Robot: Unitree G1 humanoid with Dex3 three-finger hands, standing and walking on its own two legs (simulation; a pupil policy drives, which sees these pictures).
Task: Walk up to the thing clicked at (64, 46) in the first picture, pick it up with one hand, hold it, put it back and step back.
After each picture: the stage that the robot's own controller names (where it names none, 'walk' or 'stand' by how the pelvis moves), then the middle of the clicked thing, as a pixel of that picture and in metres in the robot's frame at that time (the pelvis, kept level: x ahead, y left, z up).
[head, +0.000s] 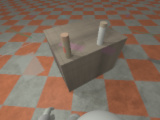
stand; (66, 46) +0.60 +0.28 +0.04
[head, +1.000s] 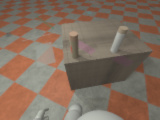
rise first; (74, 46) +0.57 +0.23 +0.05
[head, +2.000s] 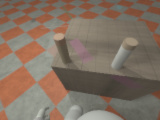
rise first; (63, 50) +0.45 +0.27 +0.07
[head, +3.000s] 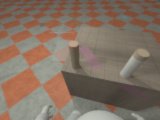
stand; (74, 56) +0.46 +0.18 +0.05
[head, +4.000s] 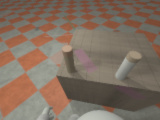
stand; (69, 60) +0.43 +0.21 +0.04
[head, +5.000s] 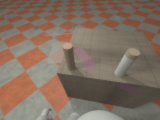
stand; (69, 58) +0.45 +0.21 +0.04
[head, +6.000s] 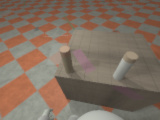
stand; (67, 61) +0.43 +0.22 +0.04
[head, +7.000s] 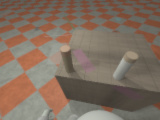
stand; (67, 60) +0.43 +0.22 +0.04
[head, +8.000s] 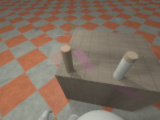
stand; (68, 60) +0.43 +0.22 +0.04
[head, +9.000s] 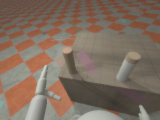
rise first; (70, 62) +0.42 +0.23 +0.04
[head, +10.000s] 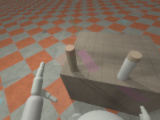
go down; (72, 60) +0.44 +0.22 +0.04
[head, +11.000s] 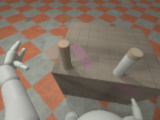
go down; (65, 56) +0.44 +0.20 +0.05
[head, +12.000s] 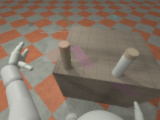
go down; (66, 57) +0.45 +0.22 +0.05
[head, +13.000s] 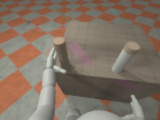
close in; (62, 54) +0.44 +0.23 +0.08
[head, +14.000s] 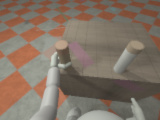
lift; (65, 58) +0.40 +0.20 +0.09
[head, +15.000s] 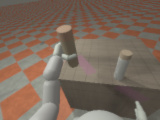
lift; (69, 49) +0.35 +0.15 +0.27
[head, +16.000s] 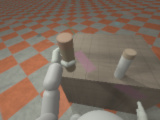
hold; (68, 55) +0.33 +0.17 +0.22
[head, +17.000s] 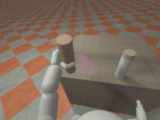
hold; (68, 57) +0.32 +0.16 +0.23
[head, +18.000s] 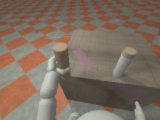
crouch; (63, 63) +0.32 +0.20 +0.15
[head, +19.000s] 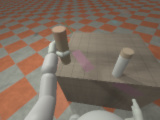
crouch; (63, 48) +0.41 +0.21 +0.21
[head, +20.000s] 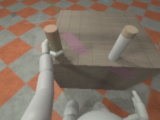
lower; (56, 46) +0.47 +0.23 +0.11
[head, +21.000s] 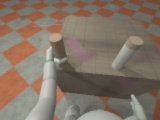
lower; (60, 53) +0.43 +0.22 +0.10
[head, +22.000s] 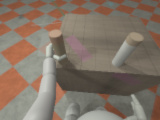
lower; (60, 50) +0.45 +0.22 +0.10
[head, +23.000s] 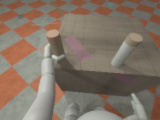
lower; (58, 50) +0.45 +0.23 +0.11
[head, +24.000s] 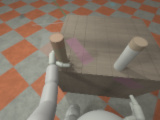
open; (60, 53) +0.42 +0.22 +0.10
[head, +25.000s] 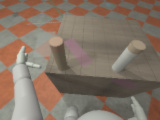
sink last; (59, 56) +0.40 +0.21 +0.09
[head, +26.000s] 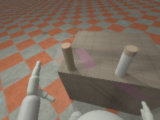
sink last; (69, 58) +0.45 +0.24 +0.08
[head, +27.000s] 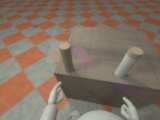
stand; (67, 59) +0.41 +0.22 +0.07
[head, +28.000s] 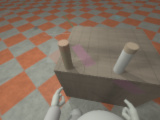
stand; (66, 56) +0.44 +0.23 +0.08
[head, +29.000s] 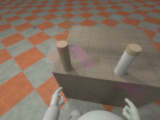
stand; (65, 58) +0.42 +0.22 +0.09
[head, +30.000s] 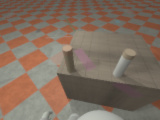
stand; (69, 60) +0.44 +0.22 +0.04
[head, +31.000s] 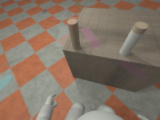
walk; (74, 36) +0.60 +0.19 +0.07
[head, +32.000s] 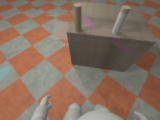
walk; (77, 19) +0.87 +0.21 +0.06
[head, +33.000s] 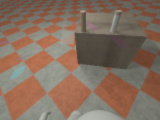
stand; (83, 22) +1.10 +0.22 +0.05
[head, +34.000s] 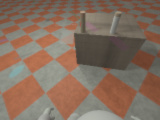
stand; (82, 22) +1.09 +0.21 +0.04
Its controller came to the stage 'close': yes
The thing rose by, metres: 0.21
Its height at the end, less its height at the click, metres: +0.00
